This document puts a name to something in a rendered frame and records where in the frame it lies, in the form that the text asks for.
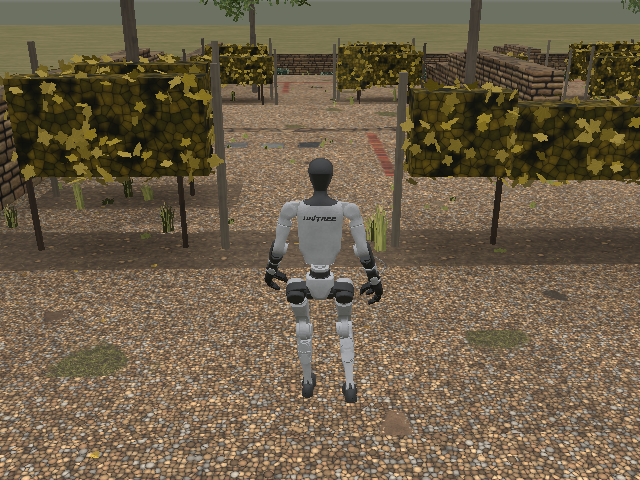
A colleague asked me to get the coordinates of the left robot upper arm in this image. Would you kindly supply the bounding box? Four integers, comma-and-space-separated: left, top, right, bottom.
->
272, 201, 300, 255

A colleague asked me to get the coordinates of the right robot forearm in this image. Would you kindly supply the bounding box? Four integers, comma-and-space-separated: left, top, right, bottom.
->
360, 242, 381, 285

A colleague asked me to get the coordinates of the right robot upper arm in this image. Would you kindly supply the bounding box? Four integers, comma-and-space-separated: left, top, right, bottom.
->
341, 202, 369, 258

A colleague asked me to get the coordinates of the robot right shin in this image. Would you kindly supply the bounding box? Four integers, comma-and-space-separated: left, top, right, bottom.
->
339, 321, 355, 390

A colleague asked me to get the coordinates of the left robot forearm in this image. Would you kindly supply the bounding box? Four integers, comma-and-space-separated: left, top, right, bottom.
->
266, 240, 283, 275

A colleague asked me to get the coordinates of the robot right hand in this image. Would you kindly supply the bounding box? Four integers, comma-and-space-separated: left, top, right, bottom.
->
360, 281, 383, 305

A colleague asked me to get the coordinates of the robot left hand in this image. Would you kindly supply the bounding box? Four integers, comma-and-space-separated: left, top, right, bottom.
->
264, 271, 288, 290

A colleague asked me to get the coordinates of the robot head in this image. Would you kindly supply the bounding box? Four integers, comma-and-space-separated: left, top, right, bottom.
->
303, 158, 338, 206

